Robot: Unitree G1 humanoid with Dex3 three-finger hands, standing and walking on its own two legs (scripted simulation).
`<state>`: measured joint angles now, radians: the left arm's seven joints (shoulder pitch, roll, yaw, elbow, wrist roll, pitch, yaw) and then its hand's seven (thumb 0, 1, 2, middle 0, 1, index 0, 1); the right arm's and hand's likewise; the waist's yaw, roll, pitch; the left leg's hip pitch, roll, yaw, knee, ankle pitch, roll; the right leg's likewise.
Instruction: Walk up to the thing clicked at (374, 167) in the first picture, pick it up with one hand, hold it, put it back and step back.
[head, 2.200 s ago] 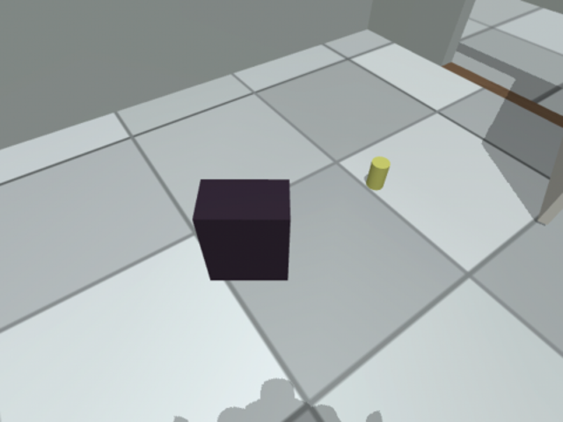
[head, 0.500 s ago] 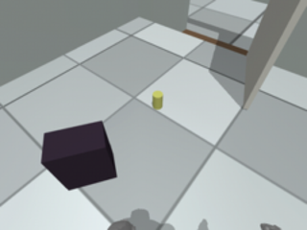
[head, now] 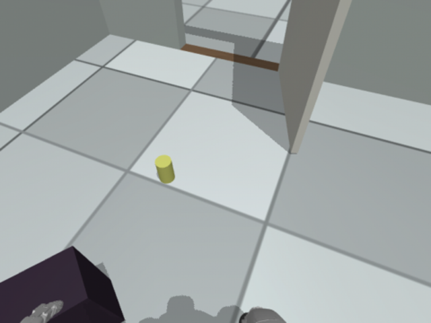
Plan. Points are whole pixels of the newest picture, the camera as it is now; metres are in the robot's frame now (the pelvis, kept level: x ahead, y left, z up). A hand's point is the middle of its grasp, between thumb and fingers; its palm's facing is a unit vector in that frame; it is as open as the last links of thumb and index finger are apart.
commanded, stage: walk up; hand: left
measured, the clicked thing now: (165, 169) +0.96 +0.20 -0.69
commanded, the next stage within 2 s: none
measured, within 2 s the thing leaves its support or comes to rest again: neither
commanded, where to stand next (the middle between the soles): +0.60 +0.01 m, yaw -3 degrees
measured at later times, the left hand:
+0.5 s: hand (71, 294) +0.23 +0.30 -0.15, palm faces -0.07 -0.92 -0.38, open 7.4 cm
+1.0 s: hand (103, 192) +0.46 +0.25 -0.11, palm faces -0.04 -0.90 -0.43, open 7.3 cm
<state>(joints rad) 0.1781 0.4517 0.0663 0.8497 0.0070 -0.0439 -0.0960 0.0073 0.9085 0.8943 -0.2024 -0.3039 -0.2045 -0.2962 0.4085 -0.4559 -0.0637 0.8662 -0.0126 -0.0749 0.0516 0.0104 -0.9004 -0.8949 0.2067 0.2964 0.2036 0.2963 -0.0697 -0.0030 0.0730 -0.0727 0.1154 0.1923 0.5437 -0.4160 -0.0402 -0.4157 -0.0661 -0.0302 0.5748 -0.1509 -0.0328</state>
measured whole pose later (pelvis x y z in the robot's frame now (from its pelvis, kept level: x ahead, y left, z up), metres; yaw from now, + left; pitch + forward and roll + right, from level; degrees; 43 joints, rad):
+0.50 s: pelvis +0.21 +0.02 -0.01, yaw -3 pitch -2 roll +0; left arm 0.37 0.43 0.04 0.90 0.00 -0.05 -0.03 0.01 0.90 0.89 -0.21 -0.30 -0.21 -0.30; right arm 0.26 -0.42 -0.07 0.83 -0.02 -0.09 0.07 0.01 -0.91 -0.90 0.20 0.30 0.20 0.30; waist 0.03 -0.02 0.07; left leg -0.39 0.06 0.09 0.66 -0.23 0.02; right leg -0.27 -0.02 0.03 0.94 -0.47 -0.04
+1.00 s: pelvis +0.38 -0.02 +0.01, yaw -2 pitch -3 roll +0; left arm 0.29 0.39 0.04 0.85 0.00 -0.10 -0.03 0.00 0.90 0.89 -0.21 -0.30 -0.21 -0.30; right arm 0.30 -0.44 -0.05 0.87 0.00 -0.03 0.06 0.01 -0.91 -0.90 0.20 0.30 0.20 0.30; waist 0.02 0.08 0.08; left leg -0.46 0.05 -0.01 1.02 -0.39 0.02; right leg -0.28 -0.04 -0.08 0.56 -0.23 -0.03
